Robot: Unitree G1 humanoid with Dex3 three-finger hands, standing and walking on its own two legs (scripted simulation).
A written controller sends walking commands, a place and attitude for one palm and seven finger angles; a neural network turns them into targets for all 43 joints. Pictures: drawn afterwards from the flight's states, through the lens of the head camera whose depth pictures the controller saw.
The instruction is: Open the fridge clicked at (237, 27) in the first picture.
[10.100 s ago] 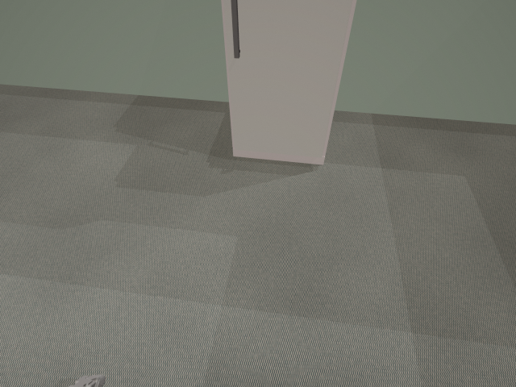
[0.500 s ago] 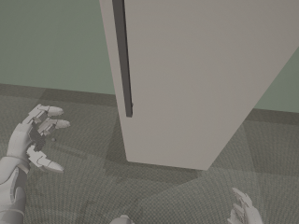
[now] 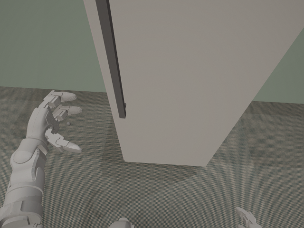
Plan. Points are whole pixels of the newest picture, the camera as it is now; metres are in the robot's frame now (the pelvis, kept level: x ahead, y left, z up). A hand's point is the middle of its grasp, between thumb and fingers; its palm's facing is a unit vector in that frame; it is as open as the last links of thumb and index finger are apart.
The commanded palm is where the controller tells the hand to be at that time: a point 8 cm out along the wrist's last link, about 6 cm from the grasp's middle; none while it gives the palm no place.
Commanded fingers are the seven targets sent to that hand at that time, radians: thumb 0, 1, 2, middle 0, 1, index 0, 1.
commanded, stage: move the hooked fingers beside the handle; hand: left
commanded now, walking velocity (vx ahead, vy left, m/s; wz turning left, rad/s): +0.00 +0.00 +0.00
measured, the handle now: (114, 57) +0.51 +0.12 +0.16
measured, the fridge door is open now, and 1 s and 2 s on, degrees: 0 0 0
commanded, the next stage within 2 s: feel for the door with the fingertips in 1.66 s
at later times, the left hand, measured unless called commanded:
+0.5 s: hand (84, 104) +0.42 +0.20 +0.07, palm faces -0.04 -1.00 +0.00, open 14.0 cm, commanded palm +0.40 +0.25 +0.07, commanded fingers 0.00 -0.50 0.30 -0.30 -1.20 -0.30 -1.20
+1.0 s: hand (97, 92) +0.47 +0.18 +0.07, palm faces -0.03 -1.00 -0.01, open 13.8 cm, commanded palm +0.44 +0.23 +0.07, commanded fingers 0.00 -0.50 0.30 -0.30 -1.20 -0.30 -1.20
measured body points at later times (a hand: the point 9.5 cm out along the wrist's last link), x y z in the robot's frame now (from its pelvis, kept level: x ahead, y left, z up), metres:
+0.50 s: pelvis +0.01 +0.00 -0.01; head +0.07 +0.01 +0.44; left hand +0.42 +0.26 +0.07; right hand +0.08 -0.27 -0.11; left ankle +0.04 +0.10 -0.70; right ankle -0.02 -0.12 -0.70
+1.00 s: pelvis +0.00 +0.00 -0.02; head +0.09 +0.01 +0.42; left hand +0.47 +0.23 +0.07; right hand +0.02 -0.27 -0.13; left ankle +0.04 +0.10 -0.70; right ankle -0.02 -0.12 -0.70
